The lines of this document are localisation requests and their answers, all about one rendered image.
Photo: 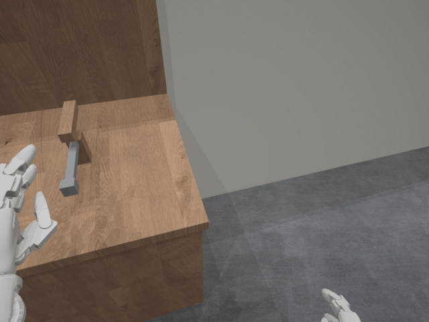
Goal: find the tap lever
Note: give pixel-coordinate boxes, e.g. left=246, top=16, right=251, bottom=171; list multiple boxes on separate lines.
left=59, top=141, right=79, bottom=197

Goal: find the right robot hand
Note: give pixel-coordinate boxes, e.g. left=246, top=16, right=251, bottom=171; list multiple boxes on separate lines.
left=321, top=288, right=361, bottom=322

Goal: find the counter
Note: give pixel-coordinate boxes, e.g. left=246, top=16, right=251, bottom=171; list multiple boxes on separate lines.
left=0, top=0, right=209, bottom=322

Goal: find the left robot forearm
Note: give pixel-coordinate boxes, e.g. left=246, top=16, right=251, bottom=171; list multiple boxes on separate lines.
left=0, top=274, right=26, bottom=322

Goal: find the left robot hand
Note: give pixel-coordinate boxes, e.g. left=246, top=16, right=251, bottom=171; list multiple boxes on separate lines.
left=0, top=144, right=57, bottom=275

